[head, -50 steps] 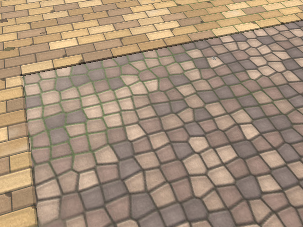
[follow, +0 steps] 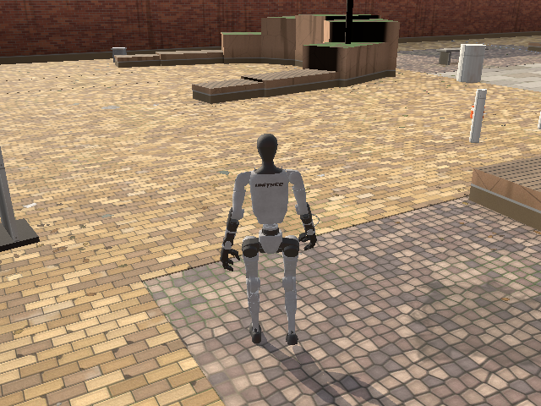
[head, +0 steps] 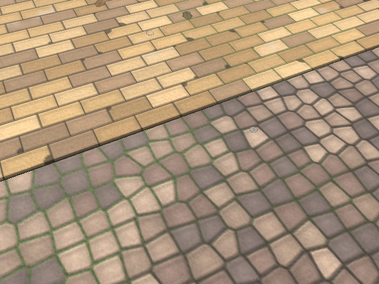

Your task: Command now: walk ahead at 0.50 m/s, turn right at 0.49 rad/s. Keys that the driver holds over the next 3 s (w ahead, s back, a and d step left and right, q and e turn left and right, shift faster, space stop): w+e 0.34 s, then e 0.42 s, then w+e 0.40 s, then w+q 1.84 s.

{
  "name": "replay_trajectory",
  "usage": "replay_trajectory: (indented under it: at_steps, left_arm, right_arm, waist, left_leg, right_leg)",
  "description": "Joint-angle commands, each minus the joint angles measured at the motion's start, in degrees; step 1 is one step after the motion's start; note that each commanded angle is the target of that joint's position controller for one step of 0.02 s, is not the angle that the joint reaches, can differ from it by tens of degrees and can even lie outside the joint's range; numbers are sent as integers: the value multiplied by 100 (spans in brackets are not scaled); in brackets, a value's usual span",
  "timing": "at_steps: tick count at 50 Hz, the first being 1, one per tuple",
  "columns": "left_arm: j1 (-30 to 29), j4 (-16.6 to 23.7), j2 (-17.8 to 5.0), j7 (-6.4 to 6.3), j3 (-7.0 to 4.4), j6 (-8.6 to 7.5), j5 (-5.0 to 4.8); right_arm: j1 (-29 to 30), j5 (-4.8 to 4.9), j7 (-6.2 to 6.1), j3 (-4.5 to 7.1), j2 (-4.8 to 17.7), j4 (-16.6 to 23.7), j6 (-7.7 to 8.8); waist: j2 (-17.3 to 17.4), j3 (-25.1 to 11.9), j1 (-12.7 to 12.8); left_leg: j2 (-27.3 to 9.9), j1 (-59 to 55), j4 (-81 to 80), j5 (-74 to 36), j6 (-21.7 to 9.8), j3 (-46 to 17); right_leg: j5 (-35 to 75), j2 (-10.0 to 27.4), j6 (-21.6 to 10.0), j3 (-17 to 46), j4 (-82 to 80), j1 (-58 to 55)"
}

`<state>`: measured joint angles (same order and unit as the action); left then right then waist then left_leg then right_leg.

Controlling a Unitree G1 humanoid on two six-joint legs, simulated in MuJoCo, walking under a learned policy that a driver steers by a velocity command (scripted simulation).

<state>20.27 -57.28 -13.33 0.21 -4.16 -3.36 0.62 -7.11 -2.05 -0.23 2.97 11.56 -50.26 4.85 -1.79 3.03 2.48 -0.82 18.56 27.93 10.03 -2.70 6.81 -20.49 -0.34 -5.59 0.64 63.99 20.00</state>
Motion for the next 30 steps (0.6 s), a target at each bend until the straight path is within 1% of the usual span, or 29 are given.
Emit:
replay_trajectory:
  at_steps: [1,2,3,5,7,9,10,12,14,15,16,17,18,19,20,21,22,23,24,25,26,27,28,29,30]
  left_arm:
    - [138,339,-76,124,-55,120,124]
    - [63,395,-27,155,-49,175,128]
    - [-88,477,-6,180,-46,215,129]
    - [-478,646,-20,227,-33,266,137]
    - [-909,832,-46,276,-9,279,131]
    - [-1367,1017,-30,326,38,263,121]
    - [-1578,1097,-8,350,69,255,120]
    - [-1978,1263,-6,390,112,252,129]
    - [-2229,1390,-64,411,118,251,143]
    - [-2304,1438,-99,412,112,249,158]
    - [-2314,1466,-132,404,99,249,170]
    - [-2231,1466,-172,384,79,254,182]
    - [-1975,1407,-214,351,52,245,206]
    - [-1443,1258,-285,315,3,204,209]
    - [-645,1008,-392,247,-74,119,247]
    - [95,814,-824,152,-225,53,328]
    - [-180,989,-1642,93,-395,79,277]
    - [352,1067,-1588,10,-402,185,42]
    - [-90,1034,-1430,-49,-351,209,13]
    - [-480,1078,-1061,-56,-264,210,-58]
    - [-773,1125,-853,-70,-207,208,-103]
    - [-947,1181,-695,-83,-147,211,-132]
    - [-955,1203,-677,-67,-120,186,-113]
    - [-887,1201,-773,-48,-138,148,-73]
    - [-812,1193,-887,-36,-166,124,-41]
  right_arm:
    - [-710,65,-52,76,359,-30,99]
    - [-870,88,-51,75,351,-95,153]
    - [-978,117,-48,86,391,-146,197]
    - [-1145,116,-43,103,464,-202,241]
    - [-1297,93,-39,95,463,-259,247]
    - [-1373,87,-41,87,484,-290,244]
    - [-1409,88,-49,93,529,-298,241]
    - [-1574,89,-77,121,666,-339,229]
    - [-1761,85,-106,148,761,-406,184]
    - [-1841,82,-122,156,789,-441,145]
    - [-1876,76,-136,165,826,-464,103]
    - [-1881,72,-149,181,897,-476,62]
    - [-1856,71,-167,208,994,-486,8]
    - [-1837,80,-177,236,1083,-479,-61]
    - [-1776,131,-168,244,1125,-434,-118]
    - [-1726,174,-150,219,1039,-278,-117]
    - [-2123,256,-50,78,318,147,-104]
    - [-1465,182,-55,189,874,261,-91]
    - [-1086,268,-67,139,700,393,-69]
    - [-1069,229,-92,112,672,345,-52]
    - [-1068,116,-108,140,721,310,-122]
    - [-1247,-1,-102,150,728,301,-241]
    - [-1327,-36,-92,156,690,299,-358]
    - [-1359,-26,-81,146,633,334,-444]
    - [-1342,-3,-75,133,587,367,-494]
  waist:
    - [755,-202,-157]
    - [727,-212,-137]
    - [707,-175,-110]
    - [638,-96,-120]
    - [613,22,-164]
    - [591,148,-227]
    - [596,183,-266]
    - [606,250,-367]
    - [594,304,-433]
    - [594,314,-450]
    - [615,289,-431]
    - [676,204,-375]
    - [753,79,-257]
    - [758,-215,-58]
    - [613,-700,268]
    - [218,-1278,592]
    - [-1183,-1874,22]
    - [-53,-2301,434]
    - [-33,-1511,231]
    - [172,-934,14]
    - [231,-606,-192]
    - [168,-569,-377]
    - [158,-633,-454]
    - [162,-720,-500]
    - [155,-773,-514]
  left_leg:
    - [-1538,-1029,-1799,-14,-406,-1435]
    - [-1516,-1030,-1828,-390,-422,-1231]
    - [-1505,-1067,-1865,-687,-437,-1012]
    - [-1496,-1162,-1924,-1042,-472,-650]
    - [-1435,-1227,-1965,-1275,-497,-317]
    - [-1351,-1244,-1975,-1468,-487,1]
    - [-1338,-1265,-1971,-1563,-471,143]
    - [-1429,-1455,-1986,-1730,-463,329]
    - [-1537,-1834,-1882,-1999,-453,478]
    - [-1575,-2048,-1756,-2265,-441,559]
    - [-1592,-2227,-1544,-2798,-417,661]
    - [-1597,-2370,-1214,-3651,-385,773]
    - [-1583,-2460,-645,-4718,-345,873]
    - [-1546,-2494,240,-5350,-315,913]
    - [-1461,-2143,1500,-4941,-177,984]
    - [-1276,-925,3173,-2956,72,971]
    - [-174,1682,5401,2747,469,704]
    - [-61,1921,5753,2432,502,-487]
    - [-326,2145,5562,1756,458,-652]
    - [-484,1968,4987,1388,434,-683]
    - [-572,1738,4611,1255,451,-723]
    - [-587,1397,4372,1192,501,-738]
    - [-553,1182,4182,1164,535,-745]
    - [-488,1123,4049,1101,569,-713]
    - [-453,1117,3898,988,590,-704]
  right_leg:
    - [458,532,41,182,341,1276]
    - [583,535,65,141,361,1327]
    - [746,562,87,118,334,1487]
    - [1130,621,135,71,180,1846]
    - [1525,639,184,-6,-254,2074]
    - [1887,596,214,-151,-1021,2011]
    - [2041,566,205,-258,-1417,1881]
    - [2096,520,135,-500,-2009,1691]
    - [1857,463,25,-659,-2373,1616]
    - [1664,406,-47,-735,-2518,1578]
    - [1427,304,-134,-825,-2648,1457]
    - [1145,138,-233,-940,-2741,1220]
    - [849,-87,-330,-1059,-2812,888]
    - [728,-339,-443,-1116,-2988,374]
    - [1180,-526,-587,-1034,-3501,-642]
    - [1771,123,-846,-131,-3725,-2097]
    - [4487,2155,-1860,2649,-3432,-4055]
    - [5440,2208,-1983,3117,-3849,-3892]
    - [5884,2055,-1822,2175,-3961,-3218]
    - [5705,1715,-1514,1706,-4162,-2417]
    - [5440,1383,-1261,1387,-4312,-1840]
    - [5356,1174,-1161,1178,-4433,-1398]
    - [5437,1067,-1092,1087,-4456,-1184]
    - [5665,988,-1085,1038,-4437,-1106]
    - [5760,929,-1064,998,-4431,-1039]
